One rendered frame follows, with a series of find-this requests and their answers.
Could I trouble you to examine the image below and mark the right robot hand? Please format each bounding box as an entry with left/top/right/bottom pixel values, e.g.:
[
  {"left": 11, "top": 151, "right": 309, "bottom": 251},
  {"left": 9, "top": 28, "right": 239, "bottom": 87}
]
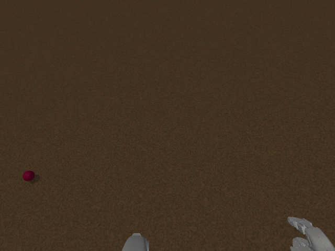
[{"left": 287, "top": 217, "right": 335, "bottom": 251}]

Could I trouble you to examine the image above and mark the ball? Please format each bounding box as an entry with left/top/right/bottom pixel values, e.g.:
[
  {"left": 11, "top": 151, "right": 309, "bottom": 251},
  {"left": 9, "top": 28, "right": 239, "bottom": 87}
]
[{"left": 23, "top": 170, "right": 35, "bottom": 181}]

